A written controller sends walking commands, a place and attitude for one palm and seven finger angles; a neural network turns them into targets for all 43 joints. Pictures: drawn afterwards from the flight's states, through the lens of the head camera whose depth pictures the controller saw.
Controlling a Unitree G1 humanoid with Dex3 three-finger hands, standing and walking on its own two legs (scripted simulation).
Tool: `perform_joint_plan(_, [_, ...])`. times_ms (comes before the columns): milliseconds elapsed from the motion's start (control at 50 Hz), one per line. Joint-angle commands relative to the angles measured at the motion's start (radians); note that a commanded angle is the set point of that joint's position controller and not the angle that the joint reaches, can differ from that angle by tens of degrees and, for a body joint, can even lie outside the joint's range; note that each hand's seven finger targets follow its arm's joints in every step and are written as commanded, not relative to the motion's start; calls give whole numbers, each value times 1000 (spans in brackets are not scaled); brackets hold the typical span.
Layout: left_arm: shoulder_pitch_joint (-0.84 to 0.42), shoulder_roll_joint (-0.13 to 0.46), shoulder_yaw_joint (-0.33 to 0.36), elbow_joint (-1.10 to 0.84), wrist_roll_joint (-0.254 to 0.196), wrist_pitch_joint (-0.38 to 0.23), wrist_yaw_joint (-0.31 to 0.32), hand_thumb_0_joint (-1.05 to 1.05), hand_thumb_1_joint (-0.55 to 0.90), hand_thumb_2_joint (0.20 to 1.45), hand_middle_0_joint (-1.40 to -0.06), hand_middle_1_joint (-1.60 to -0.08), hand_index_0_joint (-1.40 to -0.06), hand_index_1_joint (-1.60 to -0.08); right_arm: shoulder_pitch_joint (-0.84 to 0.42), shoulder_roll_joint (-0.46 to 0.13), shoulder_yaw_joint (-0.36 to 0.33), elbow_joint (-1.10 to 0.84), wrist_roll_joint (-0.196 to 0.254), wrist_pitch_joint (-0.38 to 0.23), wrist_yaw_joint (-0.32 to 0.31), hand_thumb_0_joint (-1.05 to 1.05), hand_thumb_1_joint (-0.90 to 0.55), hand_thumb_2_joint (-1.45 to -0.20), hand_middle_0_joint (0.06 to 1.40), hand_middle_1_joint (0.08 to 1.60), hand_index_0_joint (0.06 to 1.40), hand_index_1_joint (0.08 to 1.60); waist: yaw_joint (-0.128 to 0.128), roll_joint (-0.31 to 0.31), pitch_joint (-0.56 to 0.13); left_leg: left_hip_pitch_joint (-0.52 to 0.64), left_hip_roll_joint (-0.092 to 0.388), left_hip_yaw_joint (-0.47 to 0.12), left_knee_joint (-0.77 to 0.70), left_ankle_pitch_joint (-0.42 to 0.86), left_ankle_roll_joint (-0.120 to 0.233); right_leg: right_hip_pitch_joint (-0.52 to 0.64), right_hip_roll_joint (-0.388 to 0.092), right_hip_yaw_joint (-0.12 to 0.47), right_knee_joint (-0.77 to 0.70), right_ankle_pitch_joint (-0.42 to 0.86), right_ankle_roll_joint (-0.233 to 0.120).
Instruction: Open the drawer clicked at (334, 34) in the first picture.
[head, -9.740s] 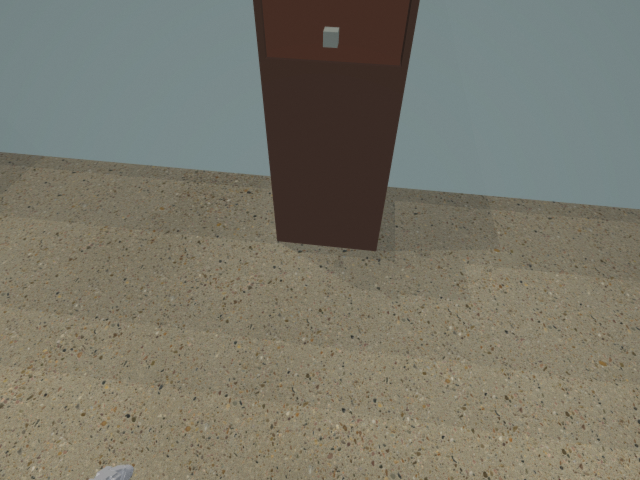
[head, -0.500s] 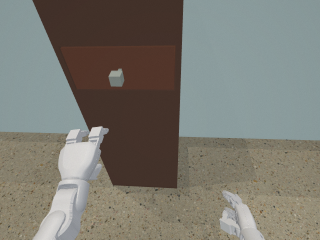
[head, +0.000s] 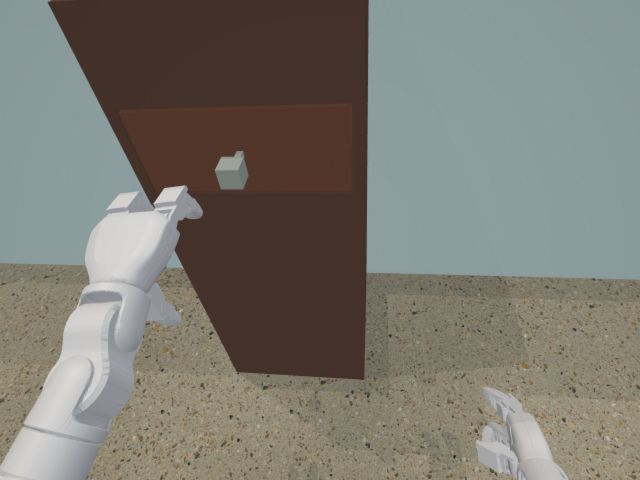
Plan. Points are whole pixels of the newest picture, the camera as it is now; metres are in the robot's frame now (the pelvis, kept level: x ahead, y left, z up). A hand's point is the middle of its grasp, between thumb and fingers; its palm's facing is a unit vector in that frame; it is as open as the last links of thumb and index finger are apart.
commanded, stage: raise the hand with hooked fingers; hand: left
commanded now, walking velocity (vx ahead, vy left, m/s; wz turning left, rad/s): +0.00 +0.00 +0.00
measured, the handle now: (235, 166) +0.55 +0.24 +0.11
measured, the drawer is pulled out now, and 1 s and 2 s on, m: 0.00 0.00 0.00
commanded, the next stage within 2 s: move the hooked fingers above the handle in 0.84 s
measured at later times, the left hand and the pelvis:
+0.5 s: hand (155, 210) +0.33 +0.24 +0.20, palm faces +0.10 -0.06 -0.99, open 13.9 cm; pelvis +0.00 -0.01 +0.00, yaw +0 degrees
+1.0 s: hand (155, 229) +0.31 +0.23 +0.19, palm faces +0.09 -0.03 -1.00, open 13.9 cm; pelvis -0.01 +0.00 +0.00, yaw +0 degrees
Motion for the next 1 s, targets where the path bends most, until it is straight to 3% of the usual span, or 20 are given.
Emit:
perform_joint_plan(0, [-331,249,158,-186,-4,-6,-51,0,-500,300,-300,-1200,-300,-1200,-172,-82,-18,-171,6,-37,-10,0,-900,-900,200,300,200,300,-3,-90,-237,-103,-28,49,-84,330,31,271,46,-41,-34,231,-72])
perform_joint_plan(80, [-384,312,217,-179,-27,-32,-107,0,-500,300,-300,-1200,-300,-1200,-164,-81,-13,-176,4,-38,-5,0,-900,-900,200,300,200,300,1,-96,-282,-95,-34,56,-74,374,33,308,41,-36,-29,297,-66])
perform_joint_plan(180, [-515,347,234,-112,-58,-49,-156,0,-500,300,-300,-1200,-300,-1200,-161,-86,-8,-174,13,-36,-2,0,-900,-900,200,300,200,300,-13,-89,-233,-111,-33,63,-78,342,32,267,39,-40,-49,261,-61])
perform_joint_plan(220, [-581,366,237,-127,-61,-58,-168,0,-500,300,-300,-1200,-300,-1200,-160,-87,-8,-180,14,-40,1,0,-900,-900,200,300,200,300,-12,-62,-274,-99,-38,60,-76,345,30,277,37,-39,-47,260,-61])
perform_joint_plan(280, [-645,385,236,-88,-65,-65,-195,0,-500,300,-300,-1200,-300,-1200,-151,-88,-8,-179,17,-46,2,0,-900,-900,200,300,200,300,-14,-75,-298,-96,-42,59,-71,345,33,279,36,-40,-46,253,-59])
perform_joint_plan(340, [-501,346,232,1,-83,-53,-236,0,-500,300,-300,-1200,-300,-1200,-138,-95,-15,-195,28,-40,12,0,-900,-900,200,300,200,300,-3,-134,-273,-122,-36,63,-70,331,34,273,40,-40,-46,255,-57])
perform_joint_plan(400, [-481,332,208,-35,-98,-59,-263,0,-500,300,-300,-1200,-300,-1200,-142,-104,-14,-211,29,-27,19,0,-900,-900,200,300,200,300,-8,-143,-228,-142,-33,67,-78,291,35,237,35,-50,-48,212,-55])
perform_joint_plan(440, [-482,341,227,-95,-99,-80,-262,0,-500,300,-300,-1200,-300,-1200,-144,-104,-17,-228,31,-34,25,0,-900,-900,200,300,200,300,-6,-143,-249,-136,-32,62,-80,276,35,236,43,-50,-50,178,-57])
perform_joint_plan(520, [-534,407,293,-210,-86,-140,-209,0,-500,300,-300,-1200,-300,-1200,-120,-97,-20,-228,13,-47,25,0,-900,-900,200,300,200,300,10,-60,-316,-107,-40,49,-81,325,33,258,41,-54,-36,194,-65])
perform_joint_plan(540, [-550,430,320,-231,-94,-152,-189,0,-500,300,-300,-1200,-300,-1200,-129,-96,-19,-225,13,-55,26,0,-900,-900,200,300,200,300,12,-42,-304,-110,-37,43,-85,304,30,247,46,-51,-44,162,-66])
perform_joint_plan(580, [-559,422,325,-187,-96,-161,-152,0,-500,300,-300,-1200,-300,-1200,-109,-91,-20,-205,11,-56,21,0,-900,-900,200,300,200,300,14,-10,-272,-117,-36,41,-97,291,25,234,43,-55,-51,130,-71])
perform_joint_plan(640, [-590,425,336,-133,-99,-143,-110,0,-500,300,-300,-1200,-300,-1200,-119,-93,-23,-190,21,-55,20,0,-900,-900,200,300,200,300,12,-27,-240,-137,-30,38,-112,254,18,216,49,-51,-70,81,-73])
perform_joint_plan(680, [-612,392,293,-84,-90,-119,-99,0,-500,300,-300,-1200,-300,-1200,-119,-93,-21,-181,23,-53,19,0,-900,-900,200,300,200,300,8,-6,-221,-150,-31,39,-122,238,13,208,42,-56,-69,62,-74])
perform_joint_plan(740, [-583,323,216,-58,-80,-73,-123,0,-500,300,-300,-1200,-300,-1200,-142,-94,-20,-188,35,-47,21,0,-900,-900,200,300,200,300,-1,-26,-245,-137,-31,43,-118,246,14,208,49,-56,-66,73,-74])
perform_joint_plan(800, [-560,298,154,-95,-71,-45,-169,0,-500,300,-300,-1200,-300,-1200,-143,-101,-18,-199,33,-36,23,0,-900,-900,200,300,200,300,-10,-35,-263,-124,-31,44,-118,248,19,215,46,-63,-60,89,-70])
perform_joint_plan(840, [-527,280,136,-93,-66,-35,-203,0,-500,300,-300,-1200,-300,-1200,-154,-99,-14,-211,39,-32,21,0,-900,-900,200,300,200,300,-20,-90,-247,-126,-26,42,-118,220,25,200,54,-63,-69,66,-66])
perform_joint_plan(900, [-547,342,179,-127,-54,-64,-219,0,-500,300,-300,-1200,-300,-1200,-141,-101,-7,-206,27,-24,11,0,-900,-900,200,300,200,300,-17,-106,-229,-131,-24,36,-129,203,31,200,50,-70,-68,49,-65])
perform_joint_plan(940, [-587,421,260,-127,-56,-90,-207,0,-500,300,-300,-1200,-300,-1200,-140,-103,-5,-199,23,-27,7,0,-900,-900,200,300,200,300,-13,-100,-230,-137,-21,34,-126,191,30,204,54,-63,-74,36,-66])
perform_joint_plan(980, [-649,394,242,-73,-57,-116,-186,0,-500,300,-300,-1200,-300,-1200,-116,-91,-1,-180,20,-29,0,0,-900,-900,200,300,200,300,-22,-66,-207,-136,-24,35,-126,201,26,188,48,-68,-79,35,-69])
